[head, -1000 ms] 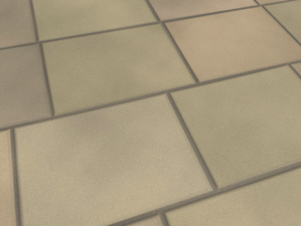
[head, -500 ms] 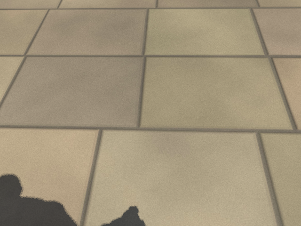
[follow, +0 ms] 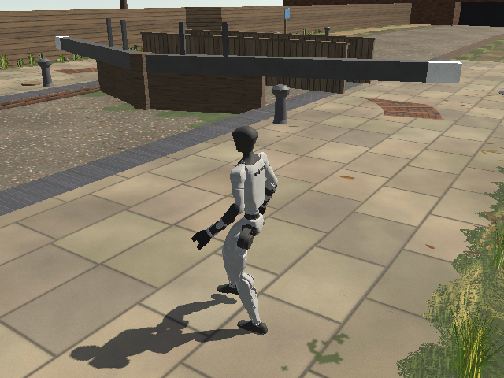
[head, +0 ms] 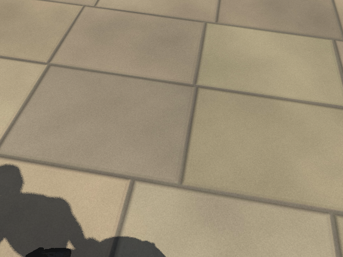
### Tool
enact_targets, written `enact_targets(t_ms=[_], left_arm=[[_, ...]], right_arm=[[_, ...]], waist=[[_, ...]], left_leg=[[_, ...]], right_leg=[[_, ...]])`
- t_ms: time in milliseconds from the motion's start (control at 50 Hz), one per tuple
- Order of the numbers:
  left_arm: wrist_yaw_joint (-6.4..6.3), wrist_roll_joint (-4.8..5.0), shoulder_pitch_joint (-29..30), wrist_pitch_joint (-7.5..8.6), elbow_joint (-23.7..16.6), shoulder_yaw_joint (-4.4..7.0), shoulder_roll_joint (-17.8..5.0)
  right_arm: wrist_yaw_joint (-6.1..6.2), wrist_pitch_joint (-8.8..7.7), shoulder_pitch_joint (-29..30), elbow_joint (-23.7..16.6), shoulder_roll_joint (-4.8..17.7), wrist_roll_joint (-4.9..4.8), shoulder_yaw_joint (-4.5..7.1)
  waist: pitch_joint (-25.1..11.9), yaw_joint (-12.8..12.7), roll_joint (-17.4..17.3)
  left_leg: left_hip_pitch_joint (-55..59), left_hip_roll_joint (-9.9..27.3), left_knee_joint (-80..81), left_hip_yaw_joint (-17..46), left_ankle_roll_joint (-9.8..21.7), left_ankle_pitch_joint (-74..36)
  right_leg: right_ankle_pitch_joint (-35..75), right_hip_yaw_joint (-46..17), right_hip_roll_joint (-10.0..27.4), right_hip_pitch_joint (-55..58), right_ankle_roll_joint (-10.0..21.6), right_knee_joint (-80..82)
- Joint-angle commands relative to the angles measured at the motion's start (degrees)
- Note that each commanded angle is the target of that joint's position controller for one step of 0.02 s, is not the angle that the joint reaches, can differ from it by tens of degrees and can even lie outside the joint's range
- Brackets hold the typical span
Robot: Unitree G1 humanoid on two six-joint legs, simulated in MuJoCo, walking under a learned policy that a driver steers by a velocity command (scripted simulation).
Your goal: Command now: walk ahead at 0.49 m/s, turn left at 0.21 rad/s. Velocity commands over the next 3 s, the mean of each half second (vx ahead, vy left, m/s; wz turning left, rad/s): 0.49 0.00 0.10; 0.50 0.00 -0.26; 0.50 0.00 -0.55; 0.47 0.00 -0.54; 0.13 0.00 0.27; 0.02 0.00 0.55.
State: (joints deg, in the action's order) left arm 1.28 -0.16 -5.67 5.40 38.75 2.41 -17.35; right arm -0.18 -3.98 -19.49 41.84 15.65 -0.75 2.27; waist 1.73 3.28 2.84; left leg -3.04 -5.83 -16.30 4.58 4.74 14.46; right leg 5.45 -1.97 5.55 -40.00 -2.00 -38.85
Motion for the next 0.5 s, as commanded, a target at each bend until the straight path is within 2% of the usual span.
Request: enact_targets(t_ms=[20,80,120,140,160,180,200,220,240,260,280,300,360,420,500], left_arm=[[1.00,0.68,8.9,1.39,-5.8,0.40,-3.1],[1.86,0.58,9.6,1.70,-6.6,0.80,-4.1],[1.89,0.43,6.9,1.66,-6.3,1.30,-5.1],[1.53,0.33,3.0,1.59,-5.6,1.98,-6.3],[1.07,0.28,-4.9,1.55,-3.9,2.96,-8.2],[0.53,-0.48,-15.5,1.40,-2.5,3.58,-11.1],[0.84,-0.41,-19.9,1.14,-0.4,4.55,-14.2],[0.85,0.83,-21.0,0.90,-0.3,3.18,-8.3],[0.36,0.89,-16.3,0.55,-0.7,2.57,-6.9],[0.12,0.34,-12.4,0.16,-1.1,2.23,-6.4],[0.18,-0.09,-10.2,0.11,-1.2,1.97,-5.8],[0.17,-0.64,-9.2,0.42,-1.3,1.65,-5.1],[0.36,0.28,-9.0,1.21,-0.1,1.66,-5.0],[-0.12,0.49,-10.3,1.04,1.2,2.20,-6.9],[-0.59,1.04,-13.1,0.18,2.8,2.38,-8.1]], right_arm=[[0.50,-0.71,-2.9,-0.9,10.3,-0.47,2.76],[0.78,0.18,-4.5,0.8,10.4,-0.39,2.90],[0.99,0.79,-4.0,1.1,11.0,-0.34,3.14],[1.05,1.07,-3.5,1.1,11.5,-0.16,3.25],[1.04,1.35,-2.3,0.8,11.1,0.18,2.91],[1.08,1.34,-2.0,-0.7,8.8,1.26,1.92],[0.51,0.40,-11.9,-0.1,2.5,0.36,0.15],[0.23,-0.39,-8.4,0.5,7.5,-0.37,0.80],[0.00,-0.84,-1.0,-1.7,10.3,-1.66,1.75],[0.07,-1.20,3.2,-3.0,9.7,-1.25,1.36],[0.06,-1.35,5.1,-3.5,8.9,-0.34,1.46],[0.03,-1.10,3.9,-3.3,8.2,-0.01,1.60],[0.27,0.17,1.1,-2.1,5.3,0.19,0.98],[0.42,0.19,6.8,-3.9,4.1,0.86,0.40],[-0.42,-0.81,14.8,-5.4,2.8,0.50,-0.14]], waist=[[2.8,2.1,-6.4],[2.9,1.5,-7.1],[1.1,-0.3,-8.2],[-2.1,-2.6,-9.0],[-7.8,-7.1,-8.5],[-16.9,-11.1,-4.4],[-26.5,-7.2,13.2],[-25.6,-9.9,9.0],[-14.8,-10.0,4.4],[-8.9,-8.2,-1.4],[-4.3,-6.4,-2.9],[-3.7,-4.4,-1.4],[-3.1,-2.3,1.0],[-0.9,-3.5,0.3],[0.5,-6.6,0.2]], left_leg=[[-3.4,14.7,5.0,7.0,7.3,-15.3],[4.3,17.8,1.3,8.8,6.5,-20.5],[7.2,17.9,-2.9,8.7,5.3,-32.6],[7.7,16.9,-8.1,8.0,4.7,-44.1],[5.0,14.3,-17.7,5.7,3.2,-50.4],[-6.6,11.1,-33.9,4.6,1.5,-37.0],[-29.1,0.1,-57.1,2.2,-3.3,8.9],[-35.9,1.1,-62.5,7.6,-3.1,17.5],[-39.8,4.4,-63.0,5.7,-3.0,13.4],[-38.6,7.5,-59.9,2.9,-2.9,8.7],[-37.5,9.2,-56.2,1.6,-3.3,6.2],[-34.1,11.0,-53.6,1.7,-3.4,4.2],[-31.3,12.2,-47.6,0.1,-4.9,2.7],[-34.1,13.2,-38.0,-0.9,-6.4,-5.0],[-30.9,11.3,-22.4,-2.9,-6.3,-18.2]], right_leg=[[5.0,1.5,-2.4,4.2,1.2,7.0],[-0.6,0.8,-3.0,2.3,3.7,10.2],[-6.7,2.4,-4.8,6.6,5.4,10.7],[-9.0,4.3,-6.8,12.8,6.7,10.5],[-5.8,5.0,-6.8,24.8,8.8,11.0],[-1.5,-4.6,2.3,43.9,12.8,7.5],[-14.4,-33.0,16.6,65.7,23.0,11.8],[-24.2,-41.2,16.5,65.3,21.3,19.1],[-25.2,-32.0,14.8,56.9,18.6,20.7],[-20.4,-25.6,12.5,47.6,17.0,22.2],[-14.1,-21.5,10.5,40.2,16.9,23.9],[-10.6,-18.4,8.7,36.0,16.4,25.4],[-5.3,-12.4,6.9,31.0,17.3,29.0],[-2.5,-7.8,6.1,30.1,17.1,31.2],[-2.8,-2.4,3.6,30.8,14.2,31.1]])
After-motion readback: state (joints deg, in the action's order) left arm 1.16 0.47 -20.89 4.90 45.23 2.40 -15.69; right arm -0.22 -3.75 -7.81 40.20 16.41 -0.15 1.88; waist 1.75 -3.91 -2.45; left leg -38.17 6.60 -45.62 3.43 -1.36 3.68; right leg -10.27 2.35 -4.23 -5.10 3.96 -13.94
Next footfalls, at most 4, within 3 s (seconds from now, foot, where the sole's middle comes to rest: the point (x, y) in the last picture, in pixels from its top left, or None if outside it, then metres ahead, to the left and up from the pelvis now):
0.16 right None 0.31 -0.13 -0.78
0.70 left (130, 228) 0.59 0.12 -0.78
1.22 right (198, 173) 0.83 -0.17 -0.78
1.70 left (177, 117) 1.17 -0.10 -0.78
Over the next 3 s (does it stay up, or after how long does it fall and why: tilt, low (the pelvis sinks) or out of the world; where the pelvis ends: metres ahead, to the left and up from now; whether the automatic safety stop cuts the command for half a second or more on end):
stays up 1.18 -0.26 -0.01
